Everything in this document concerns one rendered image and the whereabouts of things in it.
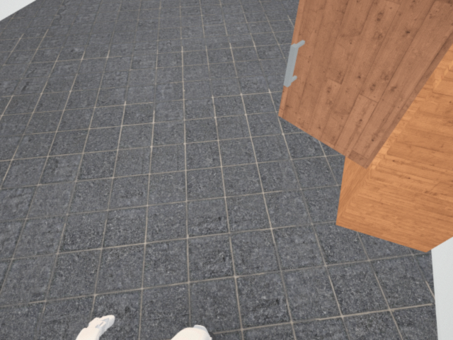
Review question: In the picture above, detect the robot left hand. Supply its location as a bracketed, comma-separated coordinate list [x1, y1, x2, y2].
[76, 315, 115, 340]

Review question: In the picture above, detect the cupboard door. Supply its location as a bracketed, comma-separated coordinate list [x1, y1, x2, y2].
[278, 0, 453, 169]

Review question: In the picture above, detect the robot left shin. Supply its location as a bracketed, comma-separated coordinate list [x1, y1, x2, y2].
[193, 325, 210, 336]

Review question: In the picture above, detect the handle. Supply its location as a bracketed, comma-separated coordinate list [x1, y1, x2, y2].
[283, 40, 305, 87]

